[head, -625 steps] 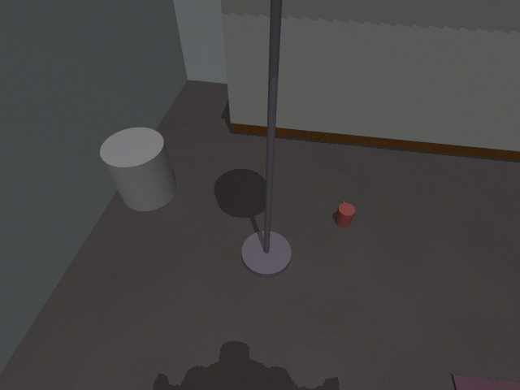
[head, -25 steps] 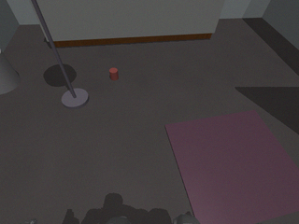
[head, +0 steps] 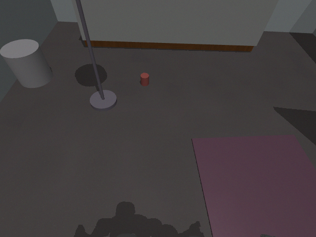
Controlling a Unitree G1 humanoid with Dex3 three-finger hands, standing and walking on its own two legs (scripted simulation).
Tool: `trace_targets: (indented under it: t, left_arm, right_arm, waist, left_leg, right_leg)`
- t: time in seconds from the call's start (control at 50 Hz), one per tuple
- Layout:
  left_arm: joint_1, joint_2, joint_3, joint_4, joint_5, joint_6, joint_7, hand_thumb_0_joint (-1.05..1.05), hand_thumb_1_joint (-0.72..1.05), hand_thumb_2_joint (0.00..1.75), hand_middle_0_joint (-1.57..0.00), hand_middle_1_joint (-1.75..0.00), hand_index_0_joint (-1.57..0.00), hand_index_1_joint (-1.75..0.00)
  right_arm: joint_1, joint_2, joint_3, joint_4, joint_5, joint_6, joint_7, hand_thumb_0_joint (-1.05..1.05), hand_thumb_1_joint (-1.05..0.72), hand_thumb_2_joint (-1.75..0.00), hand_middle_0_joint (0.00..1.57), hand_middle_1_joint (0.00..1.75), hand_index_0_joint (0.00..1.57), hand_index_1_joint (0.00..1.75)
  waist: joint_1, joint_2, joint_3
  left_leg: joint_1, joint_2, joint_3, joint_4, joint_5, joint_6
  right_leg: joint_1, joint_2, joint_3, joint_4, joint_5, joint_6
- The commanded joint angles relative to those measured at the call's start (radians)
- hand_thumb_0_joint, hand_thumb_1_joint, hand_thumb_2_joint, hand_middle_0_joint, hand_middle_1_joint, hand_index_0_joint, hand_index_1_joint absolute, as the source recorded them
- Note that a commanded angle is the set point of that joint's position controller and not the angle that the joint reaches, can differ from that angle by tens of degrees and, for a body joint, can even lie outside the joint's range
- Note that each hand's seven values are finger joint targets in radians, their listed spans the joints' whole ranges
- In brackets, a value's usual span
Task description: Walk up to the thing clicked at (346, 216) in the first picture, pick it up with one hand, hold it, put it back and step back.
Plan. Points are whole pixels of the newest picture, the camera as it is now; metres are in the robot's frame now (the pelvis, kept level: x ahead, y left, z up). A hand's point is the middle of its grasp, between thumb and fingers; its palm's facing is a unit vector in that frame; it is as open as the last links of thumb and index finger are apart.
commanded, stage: walk up
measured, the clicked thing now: (144, 78) +1.51 +0.14 -0.70
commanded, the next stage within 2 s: stand in 0.96 s
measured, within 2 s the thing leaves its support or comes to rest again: neither
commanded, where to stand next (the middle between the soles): +0.05 -0.05 m, yaw -2 degrees
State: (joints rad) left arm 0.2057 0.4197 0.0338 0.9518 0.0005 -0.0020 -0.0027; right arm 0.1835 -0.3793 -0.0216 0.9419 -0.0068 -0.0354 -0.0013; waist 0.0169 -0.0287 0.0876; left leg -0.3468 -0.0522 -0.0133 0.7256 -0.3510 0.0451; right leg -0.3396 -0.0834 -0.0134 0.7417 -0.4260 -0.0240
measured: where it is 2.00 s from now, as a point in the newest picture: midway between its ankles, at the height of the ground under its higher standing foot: outside the picture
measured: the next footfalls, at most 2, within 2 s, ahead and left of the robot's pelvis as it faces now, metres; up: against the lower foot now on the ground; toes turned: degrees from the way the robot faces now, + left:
none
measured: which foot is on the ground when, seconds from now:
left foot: down 0.00-1.00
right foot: down 0.00-1.00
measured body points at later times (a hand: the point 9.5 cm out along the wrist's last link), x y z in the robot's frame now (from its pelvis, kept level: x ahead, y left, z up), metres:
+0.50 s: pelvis +0.00 -0.02 +0.03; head +0.01 -0.02 +0.48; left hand +0.08 +0.29 -0.10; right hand +0.12 -0.32 -0.10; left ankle +0.02 +0.10 -0.71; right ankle +0.02 -0.16 -0.71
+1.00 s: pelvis +0.02 -0.04 +0.03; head +0.03 -0.03 +0.48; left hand +0.08 +0.27 -0.10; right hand +0.10 -0.33 -0.10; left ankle +0.02 +0.10 -0.71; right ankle +0.02 -0.16 -0.71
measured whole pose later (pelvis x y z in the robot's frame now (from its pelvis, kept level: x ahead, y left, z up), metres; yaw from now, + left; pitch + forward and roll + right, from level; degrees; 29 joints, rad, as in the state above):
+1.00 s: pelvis +0.02 -0.04 +0.03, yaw +3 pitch -2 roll +0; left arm 0.08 0.35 0.02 1.14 0.01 -0.01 -0.01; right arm 0.09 -0.34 0.00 1.16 0.00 -0.01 0.01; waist 0.01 0.00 0.06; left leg -0.15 -0.01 -0.09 0.36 -0.18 -0.02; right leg -0.11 -0.04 -0.09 0.35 -0.20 0.01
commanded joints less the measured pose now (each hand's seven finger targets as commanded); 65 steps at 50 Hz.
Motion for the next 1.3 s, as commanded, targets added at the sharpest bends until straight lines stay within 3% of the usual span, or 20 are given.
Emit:
trace_targets:
  t: [0.0,0.02,0.04,0.06,0.14,0.28,0.38,0.46,0.52,0.66,0.68,0.74,0.82,0.92,0.94,1.04,1.1,1.2,1.28]
  left_arm:
    - [0.0,0.196,0.038,-0.035,0.006,-0.039,0.014,0.0,0.9,0.9,-0.2,-0.3,-0.2,-0.3]
    - [-0.036,0.22,0.035,-0.032,0.004,-0.04,0.01,0.0,0.9,0.9,-0.2,-0.3,-0.2,-0.3]
    - [-0.064,0.224,0.03,-0.031,0.003,-0.039,0.006,0.0,0.9,0.9,-0.2,-0.3,-0.2,-0.3]
    - [-0.085,0.207,0.021,-0.03,-0.001,-0.037,0.003,0.0,0.9,0.9,-0.2,-0.3,-0.2,-0.3]
    - [-0.086,0.182,0.006,0.013,-0.004,-0.035,0.001,0.0,0.9,0.9,-0.2,-0.3,-0.2,-0.3]
    - [-0.142,0.185,0.004,0.061,-0.003,-0.039,0.002,0.0,0.9,0.9,-0.2,-0.3,-0.2,-0.3]
    - [-0.159,0.169,0.005,0.095,0.0,-0.037,0.0,0.0,0.9,0.9,-0.2,-0.3,-0.2,-0.3]
    - [-0.173,0.171,0.012,0.114,0.005,-0.041,0.0,0.0,0.9,0.9,-0.2,-0.3,-0.2,-0.3]
    - [-0.178,0.172,0.014,0.121,0.007,-0.038,0.0,0.0,0.9,0.9,-0.2,-0.3,-0.2,-0.3]
    - [-0.179,0.168,0.02,0.127,0.009,-0.036,0.0,0.0,0.9,0.9,-0.2,-0.3,-0.2,-0.3]
    - [-0.186,0.167,0.021,0.124,0.009,-0.036,-0.001,0.0,0.9,0.9,-0.2,-0.3,-0.2,-0.3]
    - [-0.173,0.165,0.026,0.131,0.009,-0.036,0.001,0.0,0.9,0.9,-0.2,-0.3,-0.2,-0.3]
    - [-0.17,0.161,0.025,0.127,0.005,-0.035,0.003,0.0,0.9,0.9,-0.2,-0.3,-0.2,-0.3]
    - [-0.174,0.154,0.025,0.126,0.006,-0.028,0.005,0.0,0.9,0.9,-0.2,-0.3,-0.2,-0.3]
    - [-0.172,0.153,0.021,0.133,0.0,-0.024,0.007,0.0,0.9,0.9,-0.2,-0.3,-0.2,-0.3]
    - [-0.163,0.146,0.015,0.134,0.003,-0.028,0.01,0.0,0.9,0.9,-0.2,-0.3,-0.2,-0.3]
    - [-0.166,0.143,0.015,0.137,0.002,-0.028,0.01,0.0,0.9,0.9,-0.2,-0.3,-0.2,-0.3]
    - [-0.164,0.15,0.016,0.135,0.003,-0.032,0.011,0.0,0.9,0.9,-0.2,-0.3,-0.2,-0.3]
    - [-0.167,0.144,0.015,0.135,0.004,-0.029,0.009,0.0,0.9,0.9,-0.2,-0.3,-0.2,-0.3]
  right_arm:
    - [-0.061,-0.216,-0.046,-0.05,0.016,-0.017,-0.023,0.0,-0.9,-0.9,0.2,0.3,0.2,0.3]
    - [-0.062,-0.215,-0.045,-0.035,0.018,-0.014,-0.022,0.0,-0.9,-0.9,0.2,0.3,0.2,0.3]
    - [-0.065,-0.212,-0.044,-0.017,0.014,-0.011,-0.021,0.0,-0.9,-0.9,0.2,0.3,0.2,0.3]
    - [-0.076,-0.218,-0.044,-0.002,0.008,-0.011,-0.02,0.0,-0.9,-0.9,0.2,0.3,0.2,0.3]
    - [-0.13,-0.223,-0.032,0.032,0.01,-0.016,-0.012,0.0,-0.9,-0.9,0.2,0.3,0.2,0.3]
    - [-0.158,-0.205,-0.02,0.091,0.012,-0.012,-0.008,0.0,-0.9,-0.9,0.2,0.3,0.2,0.3]
    - [-0.186,-0.204,-0.016,0.117,0.008,-0.006,-0.003,0.0,-0.9,-0.9,0.2,0.3,0.2,0.3]
    - [-0.18,-0.196,-0.018,0.133,0.004,-0.005,-0.002,0.0,-0.9,-0.9,0.2,0.3,0.2,0.3]
    - [-0.18,-0.197,-0.019,0.14,0.001,-0.002,-0.003,0.0,-0.9,-0.9,0.2,0.3,0.2,0.3]
    - [-0.163,-0.191,-0.019,0.154,0.0,0.003,-0.003,0.0,-0.9,-0.9,0.2,0.3,0.2,0.3]
    - [-0.156,-0.193,-0.02,0.157,-0.001,0.002,-0.004,0.0,-0.9,-0.9,0.2,0.3,0.2,0.3]
    - [-0.148,-0.188,-0.019,0.159,0.0,0.002,-0.004,0.0,-0.9,-0.9,0.2,0.3,0.2,0.3]
    - [-0.142,-0.186,-0.018,0.159,0.002,0.003,-0.008,0.0,-0.9,-0.9,0.2,0.3,0.2,0.3]
    - [-0.145,-0.189,-0.019,0.16,0.0,0.005,-0.011,0.0,-0.9,-0.9,0.2,0.3,0.2,0.3]
    - [-0.149,-0.175,-0.016,0.157,0.002,0.008,-0.012,0.0,-0.9,-0.9,0.2,0.3,0.2,0.3]
    - [-0.158,-0.18,-0.016,0.152,0.002,0.008,-0.01,0.0,-0.9,-0.9,0.2,0.3,0.2,0.3]
    - [-0.159,-0.182,-0.018,0.152,0.002,0.01,-0.01,0.0,-0.9,-0.9,0.2,0.3,0.2,0.3]
    - [-0.161,-0.174,-0.016,0.148,0.004,0.006,-0.01,0.0,-0.9,-0.9,0.2,0.3,0.2,0.3]
    - [-0.167,-0.181,-0.016,0.149,0.003,0.007,-0.011,0.0,-0.9,-0.9,0.2,0.3,0.2,0.3]
  waist:
    - [0.008,0.084,-0.146]
    - [-0.01,0.053,-0.144]
    - [-0.019,0.027,-0.124]
    - [-0.02,0.034,-0.119]
    - [-0.001,0.038,-0.143]
    - [-0.008,0.02,-0.135]
    - [-0.001,0.041,-0.101]
    - [-0.008,0.028,-0.118]
    - [-0.01,0.033,-0.111]
    - [-0.009,0.025,-0.106]
    - [-0.014,0.023,-0.105]
    - [-0.009,0.02,-0.13]
    - [-0.009,0.024,-0.144]
    - [-0.009,0.033,-0.128]
    - [-0.007,0.017,-0.123]
    - [-0.006,0.03,-0.132]
    - [-0.007,0.035,-0.144]
    - [-0.009,0.035,-0.174]
    - [-0.009,0.043,-0.145]
  left_leg:
    - [-0.002,0.162,-0.197,-0.158,0.358,0.025]
    - [0.026,0.115,-0.16,-0.179,0.241,0.007]
    - [0.064,0.105,-0.157,-0.199,0.168,0.003]
    - [0.068,0.116,-0.175,-0.23,0.156,0.003]
    - [0.097,0.153,-0.209,-0.29,0.209,0.021]
    - [0.141,0.131,-0.161,-0.334,0.29,-0.006]
    - [0.123,0.138,-0.175,-0.404,0.189,-0.011]
    - [0.143,0.133,-0.159,-0.399,0.259,-0.018]
    - [0.139,0.131,-0.158,-0.412,0.219,-0.021]
    - [0.142,0.127,-0.157,-0.411,0.233,-0.025]
    - [0.133,0.127,-0.157,-0.414,0.218,-0.025]
    - [0.155,0.135,-0.155,-0.397,0.318,-0.022]
    - [0.171,0.137,-0.15,-0.39,0.369,-0.027]
    - [0.161,0.136,-0.15,-0.401,0.358,-0.024]
    - [0.171,0.154,-0.15,-0.428,0.353,-0.029]
    - [0.201,0.161,-0.144,-0.43,0.41,-0.033]
    - [0.197,0.161,-0.135,-0.433,0.389,-0.032]
    - [0.228,0.164,-0.124,-0.425,0.463,-0.033]
    - [0.22,0.166,-0.123,-0.445,0.398,-0.034]
  right_leg:
    - [0.189,-0.051,0.084,-0.224,0.341,-0.031]
    - [0.151,-0.085,0.111,-0.227,0.33,-0.052]
    - [0.106,-0.095,0.117,-0.23,0.29,-0.057]
    - [0.109,-0.081,0.09,-0.229,0.271,-0.042]
    - [0.16,-0.047,0.042,-0.268,0.235,-0.014]
    - [0.208,-0.074,0.041,-0.364,0.281,-0.008]
    - [0.218,-0.065,0.035,-0.416,0.184,0.007]
    - [0.246,-0.072,0.036,-0.447,0.214,0.006]
    - [0.245,-0.072,0.032,-0.457,0.204,0.009]
    - [0.243,-0.076,0.04,-0.481,0.16,0.008]
    - [0.252,-0.075,0.039,-0.482,0.164,0.006]
    - [0.278,-0.073,0.027,-0.472,0.226,0.006]
    - [0.293,-0.073,0.018,-0.456,0.313,0.008]
    - [0.291,-0.071,0.011,-0.456,0.307,0.01]
    - [0.281,-0.067,0.033,-0.461,0.279,0.005]
    - [0.284,-0.066,0.032,-0.461,0.348,0.009]
    - [0.304,-0.068,0.037,-0.469,0.343,0.008]
    - [0.321,-0.07,0.033,-0.455,0.443,0.009]
    - [0.296,-0.065,0.038,-0.472,0.361,0.01]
